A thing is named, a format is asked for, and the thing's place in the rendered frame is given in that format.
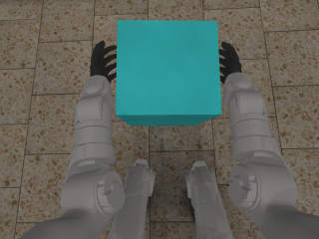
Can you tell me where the right robot hand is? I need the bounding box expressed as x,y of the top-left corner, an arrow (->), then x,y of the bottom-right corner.
218,42 -> 242,83

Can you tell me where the left robot hand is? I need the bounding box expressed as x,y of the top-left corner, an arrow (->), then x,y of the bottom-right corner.
90,40 -> 117,83

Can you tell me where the carton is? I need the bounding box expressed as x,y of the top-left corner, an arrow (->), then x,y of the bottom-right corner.
116,20 -> 222,126

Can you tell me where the robot right forearm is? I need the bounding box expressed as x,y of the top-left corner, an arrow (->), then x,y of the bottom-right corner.
222,72 -> 298,199

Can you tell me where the robot left shin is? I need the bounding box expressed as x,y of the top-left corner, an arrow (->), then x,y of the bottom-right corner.
125,158 -> 150,180

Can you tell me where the robot right upper arm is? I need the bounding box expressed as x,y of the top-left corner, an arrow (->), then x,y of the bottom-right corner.
227,161 -> 319,239

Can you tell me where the robot left upper arm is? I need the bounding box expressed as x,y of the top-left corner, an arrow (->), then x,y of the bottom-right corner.
19,167 -> 126,239

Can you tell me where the robot left forearm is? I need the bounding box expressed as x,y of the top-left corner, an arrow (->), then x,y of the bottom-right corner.
60,75 -> 116,205

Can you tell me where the robot left thigh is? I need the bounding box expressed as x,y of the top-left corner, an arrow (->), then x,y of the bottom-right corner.
107,163 -> 156,239

